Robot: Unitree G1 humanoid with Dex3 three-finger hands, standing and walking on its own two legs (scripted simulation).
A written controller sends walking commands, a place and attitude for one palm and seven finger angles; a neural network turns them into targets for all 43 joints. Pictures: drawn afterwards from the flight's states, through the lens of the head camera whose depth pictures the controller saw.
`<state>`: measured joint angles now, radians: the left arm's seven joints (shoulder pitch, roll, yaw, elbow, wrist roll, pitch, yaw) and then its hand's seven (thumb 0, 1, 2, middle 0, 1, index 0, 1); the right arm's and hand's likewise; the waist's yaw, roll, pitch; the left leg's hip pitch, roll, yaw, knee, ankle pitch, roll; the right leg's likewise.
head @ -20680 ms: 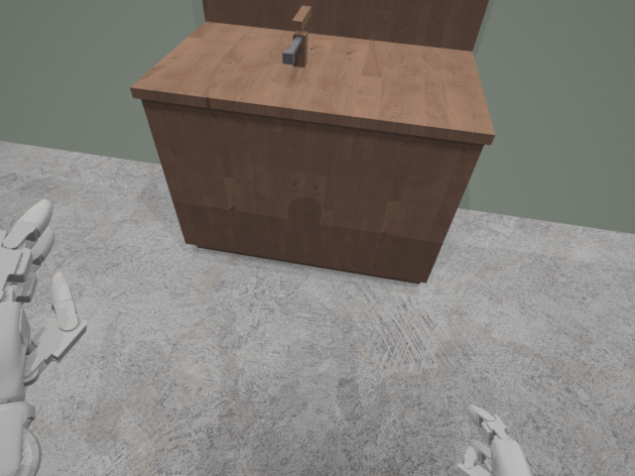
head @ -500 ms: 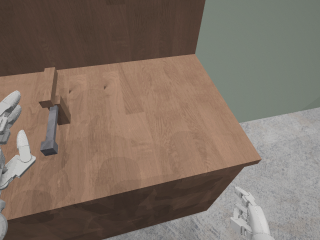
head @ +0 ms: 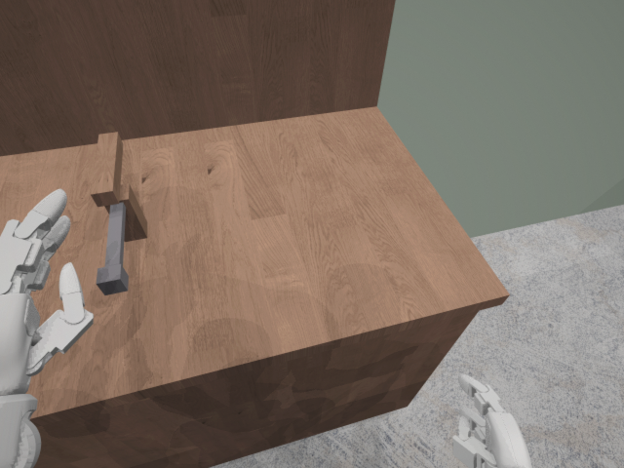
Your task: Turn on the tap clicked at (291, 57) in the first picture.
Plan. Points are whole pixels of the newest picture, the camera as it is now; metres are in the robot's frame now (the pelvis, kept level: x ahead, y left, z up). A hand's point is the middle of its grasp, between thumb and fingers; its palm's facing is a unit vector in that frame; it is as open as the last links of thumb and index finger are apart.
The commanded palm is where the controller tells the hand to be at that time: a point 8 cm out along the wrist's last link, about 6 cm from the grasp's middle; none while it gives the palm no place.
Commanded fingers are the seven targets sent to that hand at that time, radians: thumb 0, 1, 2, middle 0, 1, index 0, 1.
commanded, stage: look again from close up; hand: left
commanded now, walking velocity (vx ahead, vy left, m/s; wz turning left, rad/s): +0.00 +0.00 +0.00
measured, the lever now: (113, 279) +0.32 +0.28 +0.06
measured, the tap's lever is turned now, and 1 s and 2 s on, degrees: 0 0 0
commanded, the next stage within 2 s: come to a stop and stand still in 0.12 s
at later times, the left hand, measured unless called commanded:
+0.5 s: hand (27, 341) +0.20 +0.27 +0.16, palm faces +0.41 -0.83 -0.36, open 7.4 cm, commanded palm +0.13 +0.29 +0.18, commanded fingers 0.00 0.90 0.90 -0.20 -0.30 -0.20 -0.30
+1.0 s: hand (60, 293) +0.24 +0.25 +0.16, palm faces +0.36 -0.83 -0.43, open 7.4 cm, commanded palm +0.17 +0.28 +0.18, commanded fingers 0.00 0.90 0.90 -0.20 -0.30 -0.20 -0.30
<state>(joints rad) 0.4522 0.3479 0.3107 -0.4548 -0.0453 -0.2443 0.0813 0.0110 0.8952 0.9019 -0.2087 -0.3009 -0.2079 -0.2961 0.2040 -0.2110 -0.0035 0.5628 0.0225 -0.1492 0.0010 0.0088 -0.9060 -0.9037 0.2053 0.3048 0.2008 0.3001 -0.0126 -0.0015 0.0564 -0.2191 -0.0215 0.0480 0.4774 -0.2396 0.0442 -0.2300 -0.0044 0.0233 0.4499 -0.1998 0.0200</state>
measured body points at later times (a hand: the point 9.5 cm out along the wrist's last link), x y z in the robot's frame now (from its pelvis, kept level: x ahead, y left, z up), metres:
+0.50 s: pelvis -0.02 +0.01 +0.00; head -0.01 +0.03 +0.45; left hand +0.17 +0.31 +0.17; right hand +0.16 -0.20 -0.07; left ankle +0.01 +0.09 -0.74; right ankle +0.03 -0.13 -0.74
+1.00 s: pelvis +0.02 +0.00 +0.00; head +0.06 +0.02 +0.45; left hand +0.21 +0.30 +0.19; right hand +0.20 -0.23 -0.07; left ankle +0.01 +0.09 -0.74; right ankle +0.03 -0.13 -0.74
